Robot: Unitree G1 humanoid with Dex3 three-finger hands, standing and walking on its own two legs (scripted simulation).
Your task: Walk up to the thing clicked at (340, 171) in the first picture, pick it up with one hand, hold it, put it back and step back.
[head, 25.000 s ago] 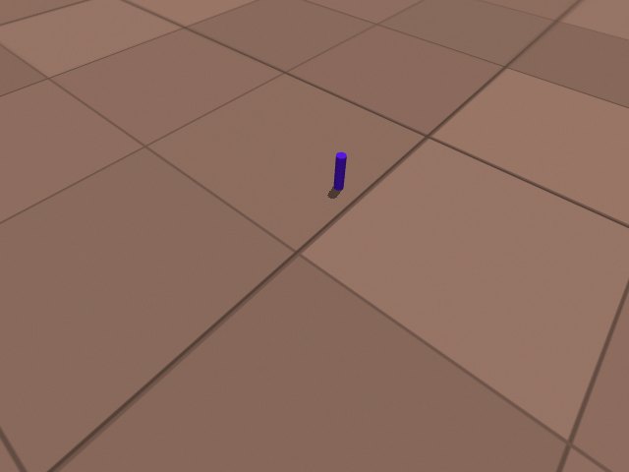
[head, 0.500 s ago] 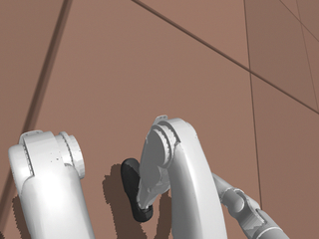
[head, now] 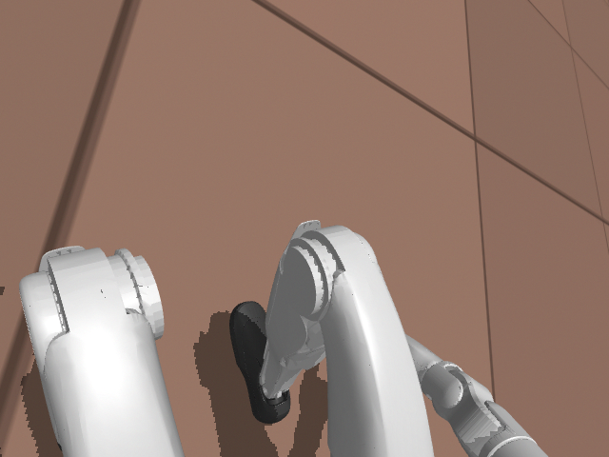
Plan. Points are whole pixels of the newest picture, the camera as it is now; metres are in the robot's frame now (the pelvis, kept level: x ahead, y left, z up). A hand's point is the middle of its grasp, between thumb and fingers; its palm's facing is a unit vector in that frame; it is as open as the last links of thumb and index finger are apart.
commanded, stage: withdraw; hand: left
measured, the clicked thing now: out of the picture +0.38 +0.33 -0.19
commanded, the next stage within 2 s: rise in 0.20 s
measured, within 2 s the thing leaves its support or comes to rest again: neither
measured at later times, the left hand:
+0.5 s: hand out of the picture +0.31 +0.40 -0.04, palm faces +0.46 -0.85 -0.26, open 17.3 cm
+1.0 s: hand out of the picture +0.24 +0.33 +0.15, palm faces +0.39 -0.80 -0.46, open 17.4 cm
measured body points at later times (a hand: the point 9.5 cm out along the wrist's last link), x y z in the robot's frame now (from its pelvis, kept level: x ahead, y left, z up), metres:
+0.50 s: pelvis +0.01 -0.01 +0.06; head +0.17 +0.14 +0.45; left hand +0.29 +0.45 -0.02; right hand +0.24 -0.22 -0.02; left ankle +0.08 +0.12 -0.25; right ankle +0.15 -0.13 -0.25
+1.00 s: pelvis +0.04 -0.02 +0.25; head +0.20 +0.04 +0.66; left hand +0.22 +0.37 +0.18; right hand +0.27 -0.23 +0.13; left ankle +0.08 +0.12 -0.25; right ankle +0.15 -0.13 -0.25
